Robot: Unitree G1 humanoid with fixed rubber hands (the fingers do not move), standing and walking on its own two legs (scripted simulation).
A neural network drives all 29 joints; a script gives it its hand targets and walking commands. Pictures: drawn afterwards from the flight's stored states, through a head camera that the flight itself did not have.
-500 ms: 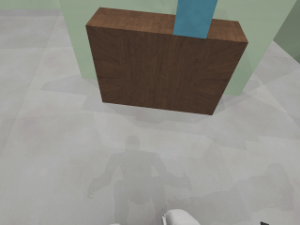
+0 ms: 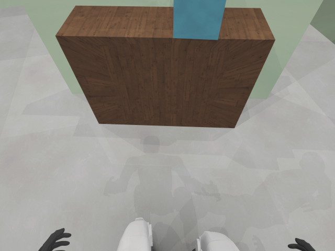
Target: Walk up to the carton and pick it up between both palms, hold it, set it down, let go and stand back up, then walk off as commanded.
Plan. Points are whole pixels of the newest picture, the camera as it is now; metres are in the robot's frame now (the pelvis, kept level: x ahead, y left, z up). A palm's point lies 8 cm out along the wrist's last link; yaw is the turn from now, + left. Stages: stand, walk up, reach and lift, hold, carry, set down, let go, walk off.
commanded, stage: walk up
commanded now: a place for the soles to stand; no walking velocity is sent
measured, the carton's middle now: out of the picture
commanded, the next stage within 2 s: none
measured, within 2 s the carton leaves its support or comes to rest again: neither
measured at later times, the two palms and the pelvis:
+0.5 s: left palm (68, 197) +0.24 +0.29 -0.08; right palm (316, 209) +0.21 -0.37 -0.11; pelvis +0.16 -0.04 +0.00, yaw -2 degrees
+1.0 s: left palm (81, 153) +0.38 +0.29 -0.09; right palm (294, 161) +0.34 -0.35 -0.09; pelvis +0.30 -0.02 +0.01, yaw -4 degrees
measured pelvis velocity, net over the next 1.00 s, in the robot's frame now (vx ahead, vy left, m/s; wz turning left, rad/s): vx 0.30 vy -0.02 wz -0.08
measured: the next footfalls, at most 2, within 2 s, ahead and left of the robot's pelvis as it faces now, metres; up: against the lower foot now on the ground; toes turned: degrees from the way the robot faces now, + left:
left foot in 0.02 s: +0.15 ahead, +0.14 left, +0.00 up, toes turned +5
right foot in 0.32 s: +0.24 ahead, -0.15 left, +0.00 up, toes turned -9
